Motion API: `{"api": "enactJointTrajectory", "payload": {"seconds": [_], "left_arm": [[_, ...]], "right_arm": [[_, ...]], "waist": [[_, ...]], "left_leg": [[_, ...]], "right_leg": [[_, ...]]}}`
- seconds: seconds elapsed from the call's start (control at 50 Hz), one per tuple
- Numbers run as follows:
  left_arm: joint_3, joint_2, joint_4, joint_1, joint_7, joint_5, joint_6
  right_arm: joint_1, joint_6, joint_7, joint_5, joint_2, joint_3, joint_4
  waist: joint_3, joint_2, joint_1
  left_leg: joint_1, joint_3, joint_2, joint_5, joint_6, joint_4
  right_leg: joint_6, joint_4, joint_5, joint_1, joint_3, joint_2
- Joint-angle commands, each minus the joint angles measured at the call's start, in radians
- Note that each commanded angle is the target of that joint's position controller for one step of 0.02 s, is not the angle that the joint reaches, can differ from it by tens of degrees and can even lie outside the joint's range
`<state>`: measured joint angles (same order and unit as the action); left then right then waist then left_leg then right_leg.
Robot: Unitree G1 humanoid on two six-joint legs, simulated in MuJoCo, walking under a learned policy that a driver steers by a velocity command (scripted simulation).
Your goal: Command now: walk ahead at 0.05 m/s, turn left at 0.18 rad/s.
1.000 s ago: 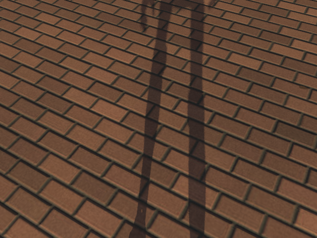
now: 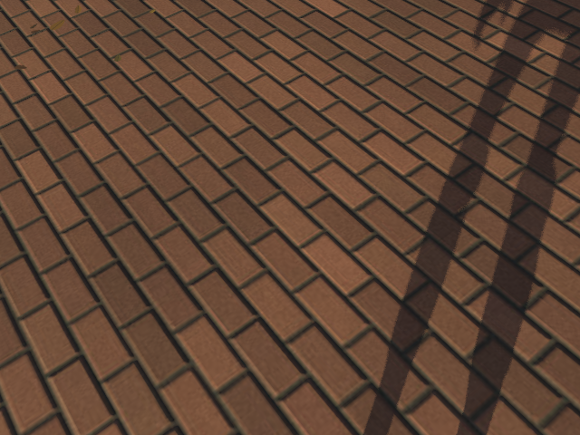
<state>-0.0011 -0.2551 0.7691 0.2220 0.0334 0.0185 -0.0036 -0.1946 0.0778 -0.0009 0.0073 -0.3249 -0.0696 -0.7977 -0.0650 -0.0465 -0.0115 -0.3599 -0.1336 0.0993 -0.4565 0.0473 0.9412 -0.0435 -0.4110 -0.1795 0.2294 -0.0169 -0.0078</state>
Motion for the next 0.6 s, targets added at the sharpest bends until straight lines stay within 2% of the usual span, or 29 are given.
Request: {"api": "enactJointTrajectory", "payload": {"seconds": [0.02,0.06,0.08,0.12,0.14,0.16,0.18,0.2,0.22,0.24,0.28,0.3,0.38,0.44,0.46,0.5,0.52,0.54,0.56,0.58,0.6], "left_arm": [[-0.035,-0.147,-0.031,0.015,-0.007,0.006,-0.010],[-0.053,-0.189,-0.005,0.060,-0.020,0.015,0.005],[-0.059,-0.199,0.006,0.072,-0.025,0.015,0.015],[-0.065,-0.191,0.018,0.064,-0.027,0.003,0.032],[-0.063,-0.168,0.018,0.056,-0.023,0.000,0.031],[-0.051,-0.115,-0.006,0.018,-0.024,-0.002,0.021],[-0.034,-0.053,-0.056,-0.056,-0.030,-0.015,0.003],[-0.054,-0.138,-0.080,-0.143,-0.027,0.010,-0.005],[-0.063,-0.151,-0.067,-0.116,-0.036,0.006,-0.011],[-0.065,-0.150,-0.040,-0.069,-0.048,0.006,-0.019],[-0.070,-0.144,-0.010,-0.034,-0.067,0.020,-0.024],[-0.068,-0.129,-0.011,-0.044,-0.072,0.022,-0.024],[-0.053,-0.083,-0.052,-0.161,-0.081,0.016,-0.021],[-0.045,-0.071,-0.086,-0.237,-0.084,0.013,-0.021],[-0.044,-0.068,-0.088,-0.236,-0.082,0.013,-0.022],[-0.045,-0.067,-0.072,-0.182,-0.068,0.011,-0.028],[-0.052,-0.078,-0.048,-0.113,-0.057,0.010,-0.033],[-0.061,-0.089,-0.002,0.012,-0.046,0.013,-0.043],[-0.073,-0.126,0.038,0.136,-0.033,0.027,-0.057],[-0.092,-0.226,0.050,0.263,-0.021,0.044,-0.065],[-0.108,-0.289,0.072,0.290,-0.030,0.002,-0.049]], "right_arm": [[-0.044,0.002,0.003,0.000,-0.029,0.010,0.020],[-0.025,-0.006,0.003,0.008,-0.041,0.015,0.013],[-0.027,-0.014,0.003,0.012,-0.043,0.018,0.006],[-0.085,-0.038,0.005,0.013,-0.016,0.030,-0.033],[-0.121,-0.053,0.010,0.015,-0.021,0.032,-0.055],[-0.189,-0.071,0.019,0.026,-0.061,0.028,-0.074],[-0.246,-0.078,0.023,0.021,-0.159,0.006,-0.082],[-0.240,-0.084,0.020,0.026,-0.181,-0.009,-0.104],[-0.178,-0.096,0.017,0.021,-0.128,0.004,-0.094],[-0.139,-0.108,0.013,0.013,-0.093,0.012,-0.089],[-0.139,-0.128,0.012,0.007,-0.063,0.020,-0.095],[-0.162,-0.137,0.009,0.006,-0.055,0.021,-0.108],[-0.238,-0.148,0.005,0.008,-0.050,0.021,-0.152],[-0.276,-0.153,0.007,0.011,-0.068,0.019,-0.175],[-0.276,-0.153,0.009,0.012,-0.071,0.020,-0.182],[-0.269,-0.149,0.014,0.012,-0.078,0.021,-0.194],[-0.263,-0.149,0.016,0.010,-0.083,0.021,-0.199],[-0.249,-0.147,0.017,0.002,-0.084,0.022,-0.203],[-0.252,-0.153,0.017,-0.007,-0.071,0.029,-0.199],[-0.294,-0.156,0.016,-0.025,0.010,0.052,-0.160],[-0.380,-0.142,0.027,-0.033,-0.007,0.036,-0.189]], "waist": [[0.132,0.224,0.000],[0.099,0.256,-0.025],[0.069,0.255,-0.020],[0.021,0.199,0.026],[0.005,0.153,0.049],[0.009,0.030,0.082],[0.011,-0.173,0.118],[-0.132,-0.103,0.129],[-0.161,-0.065,0.075],[-0.144,-0.071,0.047],[-0.089,-0.087,0.031],[-0.067,-0.077,0.034],[-0.080,-0.065,0.063],[-0.088,-0.075,0.080],[-0.092,-0.071,0.073],[-0.063,-0.069,0.045],[-0.024,-0.064,0.012],[0.043,-0.038,-0.046],[0.126,-0.016,-0.093],[0.278,0.157,-0.109],[0.407,0.296,-0.077]], "left_leg": [[0.069,0.067,-0.018,-0.025,-0.008,-0.191],[0.110,0.131,-0.010,-0.049,-0.033,-0.283],[0.134,0.148,-0.011,-0.040,-0.050,-0.339],[0.290,0.180,-0.013,0.095,-0.102,-0.557],[0.393,0.148,-0.028,0.110,-0.134,-0.629],[0.517,-0.041,-0.170,-0.022,-0.171,-0.713],[0.545,-0.382,-0.402,-0.283,-0.255,-0.835],[0.379,-0.464,-0.472,-0.305,-0.318,-0.891],[0.356,-0.407,-0.428,-0.260,-0.314,-0.893],[0.372,-0.325,-0.376,-0.167,-0.286,-0.897],[0.399,-0.188,-0.305,0.045,-0.261,-0.885],[0.405,-0.147,-0.290,0.132,-0.259,-0.875],[0.379,-0.070,-0.279,0.304,-0.262,-0.858],[0.363,-0.042,-0.293,0.451,-0.250,-0.826],[0.357,-0.026,-0.295,0.557,-0.240,-0.796],[0.338,0.001,-0.298,0.817,-0.207,-0.704],[0.343,0.014,-0.288,0.984,-0.184,-0.615],[0.331,0.045,-0.251,1.066,-0.155,-0.466],[0.224,0.070,-0.207,0.929,-0.130,-0.295],[0.006,0.122,-0.119,0.438,-0.090,0.005],[-0.034,0.102,0.019,-0.105,-0.079,0.275]], "right_leg": [[-0.151,0.102,0.237,-0.112,-0.181,0.195],[-0.161,0.166,-0.162,-0.068,-0.236,0.189],[-0.163,0.187,-0.285,-0.034,-0.263,0.194],[-0.137,0.171,-0.419,0.089,-0.251,0.171],[-0.105,0.130,-0.450,0.182,-0.233,0.145],[-0.062,-0.030,-0.441,0.334,-0.167,0.093],[-0.016,-0.280,-0.355,0.497,0.031,-0.047],[-0.013,-0.379,-0.287,0.550,0.009,0.006],[-0.011,-0.429,-0.215,0.538,-0.018,0.036],[-0.002,-0.445,-0.170,0.523,-0.018,0.046],[0.016,-0.498,-0.099,0.486,0.016,0.052],[0.023,-0.512,-0.075,0.480,0.028,0.053],[0.048,-0.425,-0.003,0.479,0.063,0.064],[0.033,-0.295,0.016,0.406,0.079,0.053],[0.022,-0.256,0.010,0.364,0.088,0.042],[-0.004,-0.201,0.004,0.223,0.109,0.005],[-0.018,-0.165,0.014,0.123,0.111,-0.023],[-0.037,-0.081,0.091,-0.032,0.118,-0.050],[-0.055,-0.054,0.187,-0.242,0.071,0.010],[-0.117,-0.067,0.428,-0.508,-0.242,0.308],[-0.255,0.008,0.761,-0.494,-0.520,0.478]]}}
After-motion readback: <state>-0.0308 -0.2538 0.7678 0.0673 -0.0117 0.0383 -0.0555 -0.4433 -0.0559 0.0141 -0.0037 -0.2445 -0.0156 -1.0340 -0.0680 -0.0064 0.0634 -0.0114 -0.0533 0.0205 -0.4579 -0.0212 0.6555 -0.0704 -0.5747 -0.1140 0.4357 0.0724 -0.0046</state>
